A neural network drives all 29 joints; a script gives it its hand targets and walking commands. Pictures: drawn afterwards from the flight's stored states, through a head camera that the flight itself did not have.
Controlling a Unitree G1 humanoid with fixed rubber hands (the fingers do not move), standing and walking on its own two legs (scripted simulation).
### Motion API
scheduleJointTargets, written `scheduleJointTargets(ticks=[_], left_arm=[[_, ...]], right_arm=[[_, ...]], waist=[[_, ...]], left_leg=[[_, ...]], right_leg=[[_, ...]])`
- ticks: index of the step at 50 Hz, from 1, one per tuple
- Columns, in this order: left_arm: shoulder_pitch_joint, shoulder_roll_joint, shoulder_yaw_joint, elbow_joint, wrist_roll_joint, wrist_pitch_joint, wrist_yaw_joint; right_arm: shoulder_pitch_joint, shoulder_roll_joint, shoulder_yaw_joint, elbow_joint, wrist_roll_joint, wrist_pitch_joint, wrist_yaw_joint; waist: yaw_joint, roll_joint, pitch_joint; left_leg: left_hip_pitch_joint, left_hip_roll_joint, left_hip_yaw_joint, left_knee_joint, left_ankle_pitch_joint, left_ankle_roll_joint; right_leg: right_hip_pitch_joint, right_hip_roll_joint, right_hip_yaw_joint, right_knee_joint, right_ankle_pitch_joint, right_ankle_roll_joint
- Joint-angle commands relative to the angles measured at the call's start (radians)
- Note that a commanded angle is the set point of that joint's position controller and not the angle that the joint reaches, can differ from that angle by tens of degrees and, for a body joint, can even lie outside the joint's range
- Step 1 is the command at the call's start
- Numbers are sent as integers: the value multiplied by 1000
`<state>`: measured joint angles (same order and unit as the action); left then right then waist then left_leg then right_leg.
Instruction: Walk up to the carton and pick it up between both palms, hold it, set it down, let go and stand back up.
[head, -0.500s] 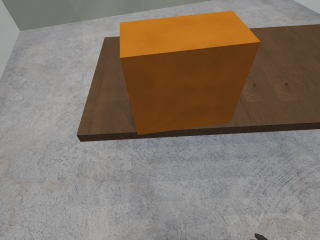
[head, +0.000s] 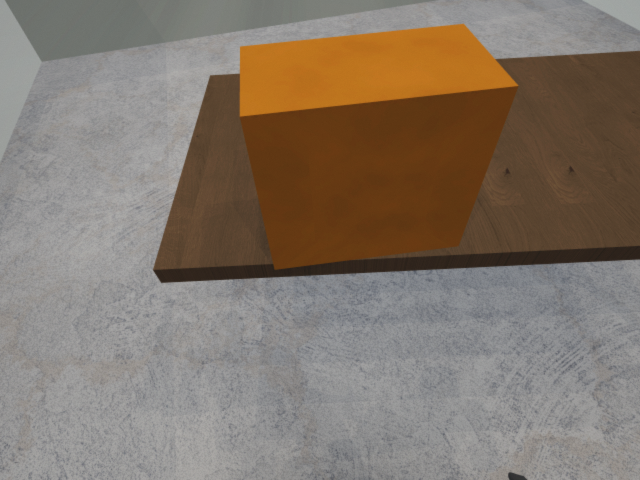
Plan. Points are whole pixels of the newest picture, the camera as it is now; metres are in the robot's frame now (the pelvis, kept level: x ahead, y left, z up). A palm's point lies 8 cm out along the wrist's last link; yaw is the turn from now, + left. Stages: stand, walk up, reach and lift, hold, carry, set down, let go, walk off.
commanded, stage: stand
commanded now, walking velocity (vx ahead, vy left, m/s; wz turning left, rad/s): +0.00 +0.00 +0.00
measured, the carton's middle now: (361, 157) +0.54 -0.06 +0.09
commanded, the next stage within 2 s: none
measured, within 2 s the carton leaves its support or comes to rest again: neither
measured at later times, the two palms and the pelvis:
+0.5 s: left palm out of the picture +0.02 +0.25 -0.12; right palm out of the picture +0.04 -0.25 -0.13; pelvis -0.02 +0.00 +0.00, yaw +1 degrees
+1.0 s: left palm out of the picture +0.04 +0.20 -0.13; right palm out of the picture -0.04 -0.33 -0.15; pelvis +0.00 -0.07 -0.02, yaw -3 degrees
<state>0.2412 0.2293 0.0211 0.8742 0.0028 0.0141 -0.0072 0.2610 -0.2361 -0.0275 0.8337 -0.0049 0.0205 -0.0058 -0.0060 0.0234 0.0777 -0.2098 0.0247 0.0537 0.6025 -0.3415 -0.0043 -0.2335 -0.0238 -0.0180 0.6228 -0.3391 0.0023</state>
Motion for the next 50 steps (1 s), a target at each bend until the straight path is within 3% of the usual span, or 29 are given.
scheduleJointTargets(ticks=[1,9,12,13,20,25,33,34,35,36,37,39,42,44,45,46,47,48,49,50], left_arm=[[9,179,45,-77,-2,-27,12],[32,174,47,-56,2,-28,14],[23,176,45,-52,0,-30,17],[40,173,46,-46,1,-31,16],[40,171,44,-29,1,-30,20],[67,165,46,-14,5,-30,18],[78,162,44,1,5,-34,19],[89,202,67,-39,40,-14,-8],[50,145,57,-54,49,-2,-17],[45,133,57,-70,67,13,-20],[39,147,64,-82,75,28,-26],[52,143,68,-97,63,28,-36],[65,137,76,-115,48,13,-44],[97,132,81,-118,40,6,-49],[135,128,84,-110,36,1,-52],[211,126,90,-89,30,-6,-54],[336,133,100,-50,24,-15,-55],[445,182,121,3,24,-24,-48],[486,256,133,29,36,-28,-36],[362,328,125,-26,46,-27,-15]], right_arm=[[12,-164,-43,-80,2,-29,-10],[25,-159,-45,-57,-3,-30,-8],[13,-161,-44,-49,1,-29,-9],[28,-157,-44,-45,-3,-30,-9],[23,-157,-42,-27,-1,-30,-12],[48,-156,-45,-12,-7,-31,-10],[53,-154,-45,3,-4,-35,-11],[221,-144,-64,23,-48,-47,-21],[263,-226,-87,52,-56,-50,-32],[283,-273,-103,69,-65,-48,-45],[265,-274,-102,77,-75,-48,-59],[202,-257,-97,58,-80,-62,-73],[111,-224,-89,38,-74,-79,-62],[59,-228,-91,24,-71,-77,-53],[31,-225,-93,16,-70,-74,-46],[-12,-223,-91,6,-69,-68,-38],[-74,-212,-85,-10,-67,-59,-31],[-52,-141,-64,-22,-69,-51,-26],[17,-40,-29,-31,-57,-46,-14],[79,6,-19,-65,-27,-39,-9]], waist=[[3,-30,-53],[1,-29,-50],[2,-27,-36],[2,-29,-50],[1,-20,-29],[0,-20,-24],[1,-20,-12],[-16,-169,-47],[-44,-38,14],[-63,52,43],[-57,21,100],[-41,28,150],[-12,123,134],[12,183,117],[31,203,100],[74,196,72],[144,141,41],[180,-28,-1],[187,-310,-12],[122,-406,35]], left_leg=[[-17,88,-106,-131,291,48],[-21,84,-114,-154,184,50],[-26,84,-117,-156,227,44],[-17,83,-116,-161,178,47],[-39,86,-129,-177,193,44],[-50,81,-136,-192,78,48],[-75,81,-149,-210,44,46],[69,144,-254,-260,-319,113],[136,255,-425,-358,-485,176],[134,398,-575,-441,-573,253],[79,457,-623,-458,-561,290],[51,443,-566,-450,-430,293],[19,379,-436,-430,-333,253],[-52,346,-357,-383,-296,228],[-111,315,-299,-347,-285,206],[-212,266,-221,-286,-297,178],[-362,198,-128,-167,-339,144],[-448,97,-55,54,-377,101],[-462,-28,77,360,-381,55],[-511,-97,5,544,-360,9]], right_leg=[[17,-83,98,-140,314,-47],[7,-79,98,-162,193,-47],[2,-85,100,-172,230,-44],[5,-81,98,-173,183,-45],[3,-83,96,-183,188,-41],[-10,-78,98,-192,71,-44],[-25,-79,102,-208,46,-41],[-140,-13,52,-108,-308,-52],[-319,24,-14,48,-304,-24],[-406,-3,-18,271,-275,0],[-447,-50,33,357,-248,4],[-477,-97,77,365,-160,7],[-399,-134,100,308,-114,23],[-285,-145,94,217,-120,12],[-189,-137,77,165,-107,1],[-29,-116,39,94,-53,-15],[198,-76,-24,-2,61,-26],[337,-16,-41,-28,63,-25],[282,-98,85,-177,-84,-43],[84,-284,526,-441,-505,-126]])
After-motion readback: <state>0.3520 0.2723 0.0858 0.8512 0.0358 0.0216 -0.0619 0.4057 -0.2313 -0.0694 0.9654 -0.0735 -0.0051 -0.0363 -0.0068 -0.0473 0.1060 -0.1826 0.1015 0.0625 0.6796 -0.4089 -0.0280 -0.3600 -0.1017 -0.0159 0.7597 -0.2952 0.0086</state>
